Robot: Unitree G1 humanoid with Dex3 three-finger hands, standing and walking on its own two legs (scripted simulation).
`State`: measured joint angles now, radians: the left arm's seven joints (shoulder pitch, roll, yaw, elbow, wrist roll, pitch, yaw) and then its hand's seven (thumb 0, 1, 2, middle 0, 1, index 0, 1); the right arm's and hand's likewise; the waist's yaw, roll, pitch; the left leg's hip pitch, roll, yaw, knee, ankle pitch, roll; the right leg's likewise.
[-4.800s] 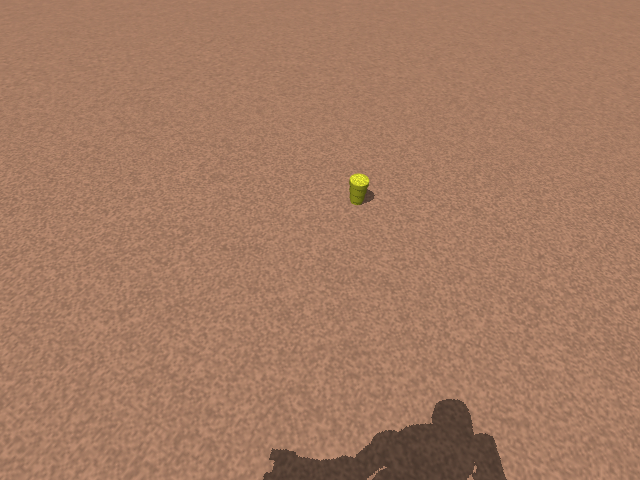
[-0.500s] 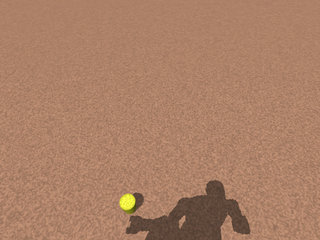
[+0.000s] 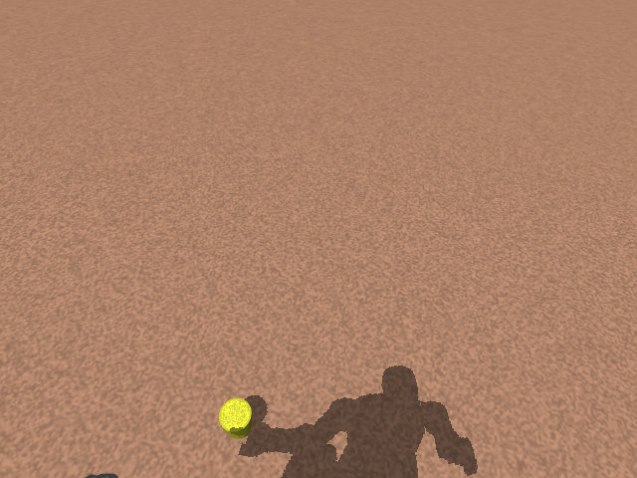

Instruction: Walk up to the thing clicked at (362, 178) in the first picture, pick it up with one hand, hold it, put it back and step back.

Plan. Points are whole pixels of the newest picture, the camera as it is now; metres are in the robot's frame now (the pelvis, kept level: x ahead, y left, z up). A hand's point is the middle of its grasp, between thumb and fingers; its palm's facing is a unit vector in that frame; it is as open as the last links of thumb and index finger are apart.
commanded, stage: walk up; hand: left
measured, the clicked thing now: (237, 421) +0.39 +0.20 -0.72
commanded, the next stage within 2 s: stand in 0.48 s
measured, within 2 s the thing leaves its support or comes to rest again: neither
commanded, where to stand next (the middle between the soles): +0.05 +0.00 m, yaw +0 degrees
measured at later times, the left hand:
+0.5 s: hand out of the picture +0.08 +0.25 -0.15, palm faces +0.00 -0.94 -0.34, open 7.4 cm
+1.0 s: hand out of the picture +0.08 +0.25 -0.15, palm faces -0.01 -0.94 -0.34, open 7.4 cm
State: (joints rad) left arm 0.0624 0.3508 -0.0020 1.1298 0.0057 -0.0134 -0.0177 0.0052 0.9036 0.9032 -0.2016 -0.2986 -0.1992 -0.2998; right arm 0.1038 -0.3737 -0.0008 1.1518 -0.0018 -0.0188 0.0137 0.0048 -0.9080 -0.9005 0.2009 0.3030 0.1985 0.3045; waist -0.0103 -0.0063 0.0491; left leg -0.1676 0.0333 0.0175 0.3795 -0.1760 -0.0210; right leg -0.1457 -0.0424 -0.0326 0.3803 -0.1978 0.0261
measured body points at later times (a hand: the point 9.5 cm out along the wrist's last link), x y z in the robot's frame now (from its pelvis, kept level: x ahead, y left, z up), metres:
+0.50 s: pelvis +0.01 +0.00 +0.00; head +0.02 +0.00 +0.45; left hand +0.08 +0.30 -0.13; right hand +0.10 -0.30 -0.13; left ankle +0.02 +0.13 -0.75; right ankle +0.01 -0.14 -0.75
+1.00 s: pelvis +0.01 -0.01 +0.00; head +0.01 -0.01 +0.45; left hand +0.08 +0.30 -0.13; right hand +0.09 -0.31 -0.13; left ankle +0.02 +0.13 -0.75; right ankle +0.01 -0.14 -0.75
